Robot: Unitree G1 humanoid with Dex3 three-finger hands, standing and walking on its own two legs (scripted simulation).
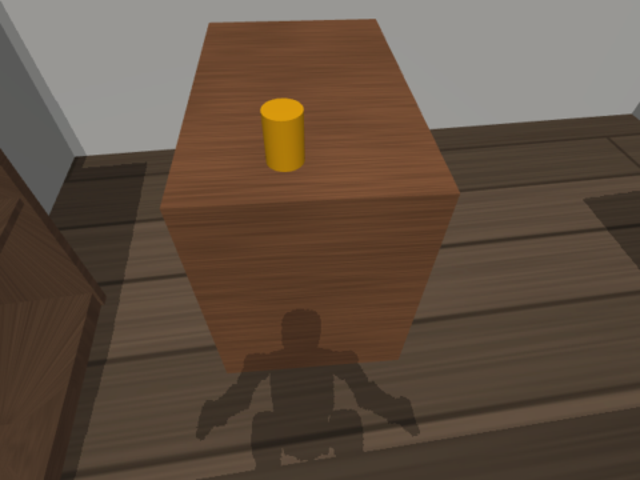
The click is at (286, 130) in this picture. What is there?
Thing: squat round
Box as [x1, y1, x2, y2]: [260, 98, 304, 171]
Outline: 278,98 264,103 260,109 266,162 271,168 275,170 289,171 299,167 304,161 303,108 301,104 295,100 287,98
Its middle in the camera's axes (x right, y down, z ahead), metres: -0.07 -0.20 +0.78
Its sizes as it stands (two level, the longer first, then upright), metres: 0.081 0.081 0.117
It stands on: a support 0.75 m high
